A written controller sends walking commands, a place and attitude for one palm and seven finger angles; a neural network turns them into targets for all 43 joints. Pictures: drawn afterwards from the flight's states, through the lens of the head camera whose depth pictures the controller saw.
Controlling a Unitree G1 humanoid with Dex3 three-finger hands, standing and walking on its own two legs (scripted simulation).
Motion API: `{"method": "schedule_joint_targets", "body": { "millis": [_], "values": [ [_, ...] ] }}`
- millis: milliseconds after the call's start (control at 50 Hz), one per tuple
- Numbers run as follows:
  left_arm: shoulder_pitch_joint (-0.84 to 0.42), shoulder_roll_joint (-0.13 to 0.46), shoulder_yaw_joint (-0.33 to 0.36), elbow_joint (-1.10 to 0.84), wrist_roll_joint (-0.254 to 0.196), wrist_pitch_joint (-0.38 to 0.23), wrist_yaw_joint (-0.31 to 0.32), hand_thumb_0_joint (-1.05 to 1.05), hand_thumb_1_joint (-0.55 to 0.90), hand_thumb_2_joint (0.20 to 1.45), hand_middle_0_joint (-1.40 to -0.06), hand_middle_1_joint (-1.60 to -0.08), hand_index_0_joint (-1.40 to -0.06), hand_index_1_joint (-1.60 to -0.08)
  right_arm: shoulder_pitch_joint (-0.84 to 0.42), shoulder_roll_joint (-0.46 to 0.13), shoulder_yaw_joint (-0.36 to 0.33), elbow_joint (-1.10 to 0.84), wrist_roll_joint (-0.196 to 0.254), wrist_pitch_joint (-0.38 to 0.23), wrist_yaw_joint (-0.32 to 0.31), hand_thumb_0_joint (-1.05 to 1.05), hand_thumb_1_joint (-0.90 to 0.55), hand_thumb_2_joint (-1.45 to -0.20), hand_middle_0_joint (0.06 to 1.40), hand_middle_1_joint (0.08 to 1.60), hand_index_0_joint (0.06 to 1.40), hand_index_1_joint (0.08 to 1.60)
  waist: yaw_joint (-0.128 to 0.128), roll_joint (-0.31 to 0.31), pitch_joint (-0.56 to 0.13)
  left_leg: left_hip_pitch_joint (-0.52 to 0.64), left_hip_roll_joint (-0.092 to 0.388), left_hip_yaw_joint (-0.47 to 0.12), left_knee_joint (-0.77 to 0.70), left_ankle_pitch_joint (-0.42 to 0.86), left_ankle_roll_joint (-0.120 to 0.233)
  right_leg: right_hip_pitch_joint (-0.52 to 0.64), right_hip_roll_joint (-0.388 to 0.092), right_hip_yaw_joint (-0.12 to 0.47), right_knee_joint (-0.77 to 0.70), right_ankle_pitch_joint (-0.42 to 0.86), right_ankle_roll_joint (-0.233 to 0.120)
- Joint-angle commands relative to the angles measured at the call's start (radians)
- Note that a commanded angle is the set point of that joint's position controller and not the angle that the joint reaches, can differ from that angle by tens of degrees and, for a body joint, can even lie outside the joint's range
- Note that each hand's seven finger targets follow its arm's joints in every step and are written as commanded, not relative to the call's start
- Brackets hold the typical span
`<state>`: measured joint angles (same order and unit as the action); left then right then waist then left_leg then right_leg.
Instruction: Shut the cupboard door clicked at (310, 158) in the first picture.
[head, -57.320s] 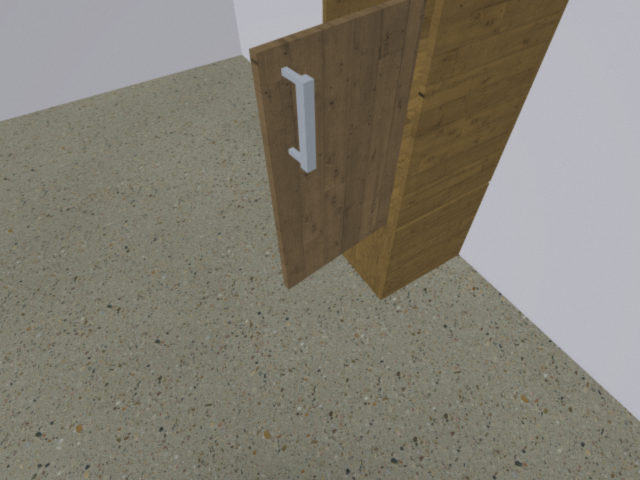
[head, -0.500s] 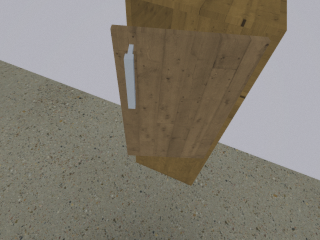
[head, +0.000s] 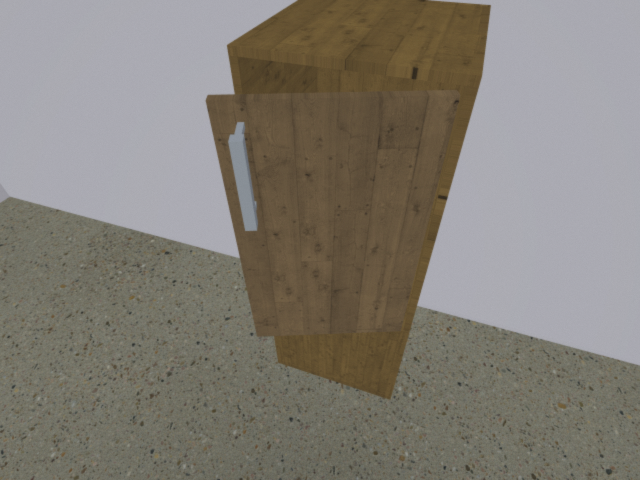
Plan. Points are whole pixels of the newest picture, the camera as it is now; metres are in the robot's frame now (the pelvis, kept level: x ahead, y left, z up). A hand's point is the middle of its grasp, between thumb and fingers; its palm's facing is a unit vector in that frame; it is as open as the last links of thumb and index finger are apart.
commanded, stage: look again from close up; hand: left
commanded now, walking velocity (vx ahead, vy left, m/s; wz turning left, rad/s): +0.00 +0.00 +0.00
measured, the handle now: (246, 178) +0.50 +0.13 +0.14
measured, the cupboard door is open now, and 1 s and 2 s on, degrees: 22 22 22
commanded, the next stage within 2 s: shuffle to correct the standing spot in 0.32 s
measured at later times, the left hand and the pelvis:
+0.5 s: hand out of the picture +0.02 +0.25 -0.16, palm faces -0.03 -0.95 -0.30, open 7.4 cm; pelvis -0.01 +0.02 +0.01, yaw +1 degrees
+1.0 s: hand out of the picture -0.04 +0.14 -0.19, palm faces +0.08 -0.99 -0.10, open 7.4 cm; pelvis +0.05 +0.00 -0.01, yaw +2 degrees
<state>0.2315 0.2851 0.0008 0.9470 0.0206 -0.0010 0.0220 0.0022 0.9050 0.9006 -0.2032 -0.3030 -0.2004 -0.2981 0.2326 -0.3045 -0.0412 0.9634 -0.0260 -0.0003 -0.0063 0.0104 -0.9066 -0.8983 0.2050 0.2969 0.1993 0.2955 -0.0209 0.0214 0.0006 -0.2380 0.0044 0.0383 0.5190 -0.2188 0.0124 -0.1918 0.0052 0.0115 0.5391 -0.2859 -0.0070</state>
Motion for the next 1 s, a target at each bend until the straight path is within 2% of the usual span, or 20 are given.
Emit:
{"method": "schedule_joint_targets", "body": {
  "millis": [0, 140, 240, 320, 400, 460, 480, 580, 640, 660, 700, 760, 780, 820, 860, 880, 920, 940, 960, 980],
  "values": [
    [-0.068, 0.220, 0.046, -0.077, -0.003, -0.028, 0.001, 0.000, 0.900, 0.900, -0.200, -0.300, -0.200, -0.300, -0.054, -0.178, -0.027, -0.064, 0.003, -0.030, 0.002, 0.000, -0.900, -0.900, 0.200, 0.300, 0.200, 0.300, 0.006, -0.027, 0.070, -0.022, 0.078, -0.120, -0.142, -0.111, 0.030, -0.131, -0.100, 0.146, -0.200, -0.159, -0.049],
    [-0.069, 0.235, 0.038, -0.039, -0.002, -0.025, -0.009, 0.000, 0.900, 0.900, -0.200, -0.300, -0.200, -0.300, -0.066, -0.207, -0.020, -0.031, 0.004, -0.032, 0.006, 0.000, -0.900, -0.900, 0.200, 0.300, 0.200, 0.300, 0.014, -0.023, 0.053, -0.037, 0.091, -0.144, -0.192, -0.178, 0.028, -0.109, -0.101, 0.131, -0.213, -0.163, -0.038],
    [-0.064, 0.237, 0.032, -0.011, -0.002, -0.025, -0.010, 0.000, 0.900, 0.900, -0.200, -0.300, -0.200, -0.300, -0.067, -0.214, -0.017, 0.000, 0.008, -0.035, 0.006, 0.000, -0.900, -0.900, 0.200, 0.300, 0.200, 0.300, 0.014, -0.019, 0.036, -0.027, 0.099, -0.150, -0.205, -0.170, 0.027, -0.093, -0.105, 0.127, -0.220, -0.128, -0.033],
    [-0.057, 0.231, 0.027, 0.015, -0.004, -0.028, -0.008, 0.000, 0.900, 0.900, -0.200, -0.300, -0.200, -0.300, -0.069, -0.212, -0.014, 0.024, 0.012, -0.038, 0.006, 0.000, -0.900, -0.900, 0.200, 0.300, 0.200, 0.300, 0.015, -0.020, 0.017, -0.004, 0.106, -0.152, -0.210, -0.106, 0.027, -0.063, -0.108, 0.116, -0.216, -0.052, -0.030],
    [-0.040, 0.221, 0.023, 0.042, -0.002, -0.026, -0.005, 0.000, 0.900, 0.900, -0.200, -0.300, -0.200, -0.300, -0.079, -0.207, -0.013, 0.046, 0.015, -0.038, 0.005, 0.000, -0.900, -0.900, 0.200, 0.300, 0.200, 0.300, 0.019, -0.010, 0.025, -0.007, 0.113, -0.162, -0.235, -0.119, 0.029, -0.048, -0.108, 0.103, -0.212, -0.019, -0.023],
    [0.046, 0.083, -0.009, 0.097, -0.005, -0.009, 0.003, 0.000, 0.900, 0.900, -0.200, -0.300, -0.200, -0.300, -0.034, -0.077, 0.016, 0.082, 0.010, -0.020, 0.007, 0.000, -0.900, -0.900, 0.200, 0.300, 0.200, 0.300, 0.020, -0.011, 0.024, -0.013, 0.122, -0.172, -0.259, -0.184, 0.014, -0.032, -0.099, 0.060, -0.204, -0.039, 0.009],
    [0.064, 0.065, -0.014, 0.109, -0.004, -0.005, 0.004, 0.000, 0.900, 0.900, -0.200, -0.300, -0.200, -0.300, -0.030, -0.065, 0.017, 0.090, 0.010, -0.015, 0.007, 0.000, -0.900, -0.900, 0.200, 0.300, 0.200, 0.300, 0.018, -0.014, 0.039, -0.020, 0.122, -0.173, -0.265, -0.200, 0.012, -0.037, -0.097, 0.049, -0.199, -0.045, 0.014],
    [0.129, 0.038, -0.010, 0.123, 0.006, 0.006, 0.003, 0.000, 0.900, 0.900, -0.200, -0.300, -0.200, -0.300, -0.013, -0.077, -0.003, 0.097, 0.008, 0.001, 0.000, 0.000, -0.900, -0.900, 0.200, 0.300, 0.200, 0.300, 0.022, 0.029, 0.080, -0.056, 0.157, -0.222, -0.306, -0.344, 0.034, -0.055, -0.062, -0.005, -0.125, -0.073, 0.016],
    [0.169, 0.013, -0.004, 0.121, 0.010, 0.011, -0.003, 0.000, 0.900, 0.900, -0.200, -0.300, -0.200, -0.300, 0.005, -0.073, -0.017, 0.095, 0.008, 0.002, -0.010, 0.000, -0.900, -0.900, 0.200, 0.300, 0.200, 0.300, 0.022, 0.030, 0.099, -0.055, 0.180, -0.226, -0.296, -0.345, 0.050, -0.081, -0.052, -0.017, -0.098, -0.055, 0.010],
    [0.179, 0.011, -0.001, 0.117, 0.011, 0.010, -0.004, 0.000, 0.900, 0.900, -0.200, -0.300, -0.200, -0.300, 0.017, -0.067, -0.022, 0.096, 0.009, -0.001, -0.013, 0.000, -0.900, -0.900, 0.200, 0.300, 0.200, 0.300, 0.022, 0.025, 0.090, -0.039, 0.186, -0.226, -0.283, -0.308, 0.056, -0.084, -0.051, -0.018, -0.095, -0.037, 0.007],
    [0.203, -0.009, 0.007, 0.109, 0.012, 0.012, -0.007, 0.000, 0.900, 0.900, -0.200, -0.300, -0.200, -0.300, 0.026, -0.052, -0.030, 0.092, 0.009, -0.003, -0.020, 0.000, -0.900, -0.900, 0.200, 0.300, 0.200, 0.300, 0.023, 0.030, 0.096, -0.039, 0.189, -0.213, -0.252, -0.277, 0.063, -0.095, -0.052, -0.014, -0.095, -0.026, 0.003],
    [0.241, -0.024, 0.016, 0.109, 0.012, 0.009, -0.007, 0.000, 0.900, 0.900, -0.200, -0.300, -0.200, -0.300, 0.039, -0.011, -0.033, 0.091, 0.010, -0.006, -0.027, 0.000, -0.900, -0.900, 0.200, 0.300, 0.200, 0.300, 0.024, -0.029, 0.099, -0.072, 0.154, -0.166, -0.167, -0.211, 0.054, -0.069, -0.063, 0.028, -0.139, -0.027, -0.013],
    [0.257, -0.027, 0.018, 0.110, 0.011, 0.007, -0.005, 0.000, 0.900, 0.900, -0.200, -0.300, -0.200, -0.300, 0.039, 0.003, -0.029, 0.089, 0.011, -0.008, -0.028, 0.000, -0.900, -0.900, 0.200, 0.300, 0.200, 0.300, 0.026, -0.039, 0.086, -0.082, 0.134, -0.136, -0.121, -0.175, 0.047, -0.055, -0.080, 0.053, -0.160, -0.033, -0.023],
    [0.280, -0.026, 0.025, 0.117, 0.007, 0.004, 0.000, 0.000, 0.900, 0.900, -0.200, -0.300, -0.200, -0.300, 0.047, 0.045, -0.019, 0.091, 0.010, -0.013, -0.030, 0.000, -0.900, -0.900, 0.200, 0.300, 0.200, 0.300, 0.026, -0.105, 0.060, -0.097, 0.078, -0.059, -0.004, -0.098, 0.030, -0.023, -0.115, 0.105, -0.195, -0.030, -0.050],
    [0.295, -0.014, 0.033, 0.118, 0.007, 0.006, 0.004, 0.000, 0.900, 0.900, -0.200, -0.300, -0.200, -0.300, 0.053, 0.083, -0.010, 0.089, 0.011, -0.012, -0.033, 0.000, -0.900, -0.900, 0.200, 0.300, 0.200, 0.300, 0.028, -0.179, 0.068, -0.140, 0.037, 0.012, 0.109, -0.093, 0.015, -0.006, -0.161, 0.155, -0.224, -0.002, -0.091],
    [0.296, -0.024, 0.034, 0.119, 0.008, 0.007, 0.005, 0.000, 0.900, 0.900, -0.200, -0.300, -0.200, -0.300, 0.042, 0.092, -0.010, 0.089, 0.010, -0.013, -0.035, 0.000, -0.900, -0.900, 0.200, 0.300, 0.200, 0.300, 0.028, -0.169, 0.086, -0.145, 0.032, 0.029, 0.153, -0.107, 0.011, -0.023, -0.184, 0.176, -0.228, 0.047, -0.114],
    [0.281, -0.034, 0.036, 0.116, 0.011, 0.010, 0.003, 0.000, 0.900, 0.900, -0.200, -0.300, -0.200, -0.300, 0.057, 0.100, -0.010, 0.097, 0.009, -0.016, -0.038, 0.000, -0.900, -0.900, 0.200, 0.300, 0.200, 0.300, 0.015, -0.131, 0.084, -0.114, 0.045, 0.035, 0.148, -0.108, 0.010, -0.028, -0.178, 0.148, -0.182, 0.172, -0.132],
    [0.271, -0.038, 0.037, 0.112, 0.010, 0.013, 0.003, 0.000, 0.900, 0.900, -0.200, -0.300, -0.200, -0.300, 0.077, 0.099, -0.010, 0.104, 0.009, -0.017, -0.040, 0.000, -0.900, -0.900, 0.200, 0.300, 0.200, 0.300, 0.004, -0.108, 0.081, -0.068, 0.064, 0.032, 0.097, -0.053, 0.013, -0.049, -0.159, 0.111, -0.143, 0.198, -0.119],
    [0.265, -0.044, 0.037, 0.112, 0.008, 0.016, 0.001, 0.000, 0.900, 0.900, -0.200, -0.300, -0.200, -0.300, 0.103, 0.089, -0.013, 0.120, 0.010, -0.020, -0.042, 0.000, -0.900, -0.900, 0.200, 0.300, 0.200, 0.300, -0.003, -0.055, 0.071, -0.004, 0.088, 0.006, 0.058, 0.050, 0.023, -0.075, -0.121, 0.071, -0.092, 0.210, -0.091],
    [0.260, -0.053, 0.039, 0.105, 0.007, 0.019, -0.001, 0.000, 0.900, 0.900, -0.200, -0.300, -0.200, -0.300, 0.136, 0.058, -0.020, 0.136, 0.008, -0.022, -0.046, 0.000, -0.900, -0.900, 0.200, 0.300, 0.200, 0.300, -0.012, 0.045, 0.056, 0.066, 0.150, -0.066, 0.006, 0.160, 0.045, -0.120, -0.073, 0.018, -0.009, 0.201, -0.057]
  ]
}}
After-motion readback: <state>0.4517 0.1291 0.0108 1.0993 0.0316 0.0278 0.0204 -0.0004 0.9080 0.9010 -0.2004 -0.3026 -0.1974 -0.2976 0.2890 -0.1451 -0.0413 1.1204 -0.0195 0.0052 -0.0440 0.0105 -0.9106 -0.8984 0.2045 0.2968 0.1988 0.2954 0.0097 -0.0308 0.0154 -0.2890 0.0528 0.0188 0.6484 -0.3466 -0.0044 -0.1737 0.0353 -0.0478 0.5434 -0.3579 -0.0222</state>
